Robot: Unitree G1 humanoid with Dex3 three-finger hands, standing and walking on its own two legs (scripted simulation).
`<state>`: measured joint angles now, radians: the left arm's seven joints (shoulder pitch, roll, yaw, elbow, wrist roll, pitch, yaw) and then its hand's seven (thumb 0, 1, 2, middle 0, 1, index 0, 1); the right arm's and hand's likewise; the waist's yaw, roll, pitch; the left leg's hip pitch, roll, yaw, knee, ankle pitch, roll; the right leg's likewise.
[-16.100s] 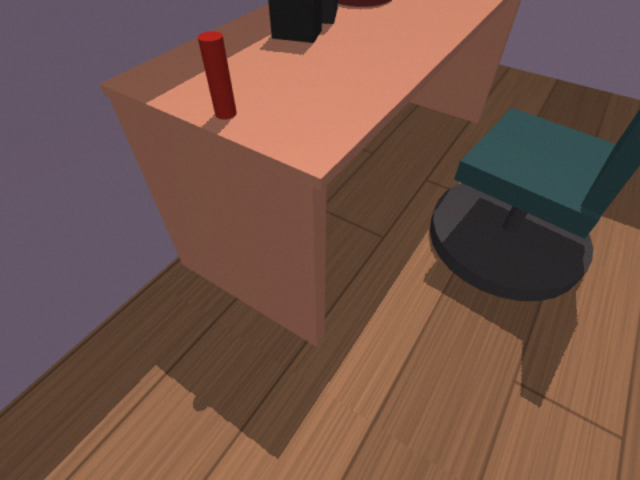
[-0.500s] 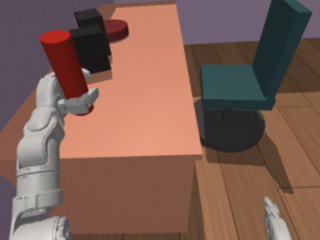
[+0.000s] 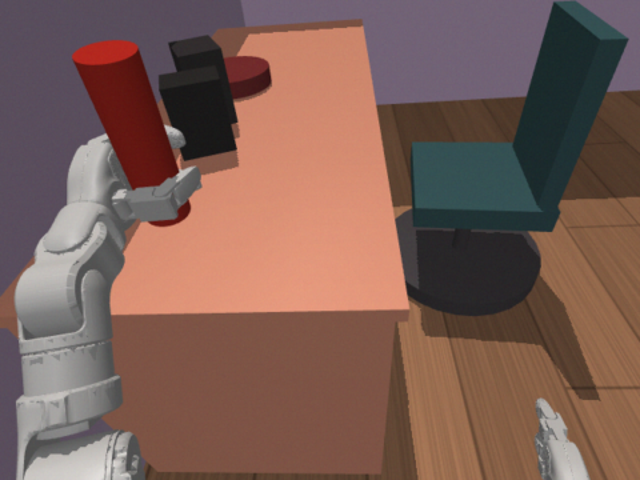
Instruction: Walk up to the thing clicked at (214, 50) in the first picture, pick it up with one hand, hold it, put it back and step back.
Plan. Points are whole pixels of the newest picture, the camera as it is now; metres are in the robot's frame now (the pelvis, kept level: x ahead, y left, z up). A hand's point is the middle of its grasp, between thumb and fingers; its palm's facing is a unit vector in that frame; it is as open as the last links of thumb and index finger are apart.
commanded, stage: lift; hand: left
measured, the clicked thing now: (142, 145) +0.35 +0.18 +0.30
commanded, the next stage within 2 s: hold in 0.04 s
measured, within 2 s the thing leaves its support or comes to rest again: neither
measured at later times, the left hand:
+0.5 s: hand (151, 168) +0.34 +0.17 +0.29, palm faces +0.10 -0.99 +0.01, open 6.9 cm
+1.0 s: hand (148, 172) +0.32 +0.17 +0.29, palm faces +0.10 -0.99 +0.02, open 6.9 cm
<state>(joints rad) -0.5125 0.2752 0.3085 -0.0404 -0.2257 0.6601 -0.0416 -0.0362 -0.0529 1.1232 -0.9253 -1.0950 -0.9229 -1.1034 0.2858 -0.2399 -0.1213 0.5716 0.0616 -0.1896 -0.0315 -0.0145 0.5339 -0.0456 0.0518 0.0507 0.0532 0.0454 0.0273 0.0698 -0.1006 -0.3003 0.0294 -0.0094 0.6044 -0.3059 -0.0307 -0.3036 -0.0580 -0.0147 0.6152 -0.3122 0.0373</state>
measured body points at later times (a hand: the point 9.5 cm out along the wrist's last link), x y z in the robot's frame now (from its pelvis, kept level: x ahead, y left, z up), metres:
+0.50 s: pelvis +0.00 +0.00 +0.00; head -0.05 -0.03 +0.45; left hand +0.33 +0.23 +0.29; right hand +0.17 -0.26 -0.06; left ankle +0.01 +0.14 -0.73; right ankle +0.01 -0.14 -0.73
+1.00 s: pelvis -0.01 +0.01 +0.00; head -0.06 -0.03 +0.44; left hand +0.31 +0.22 +0.29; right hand +0.16 -0.25 -0.06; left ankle +0.01 +0.14 -0.73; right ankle +0.01 -0.14 -0.73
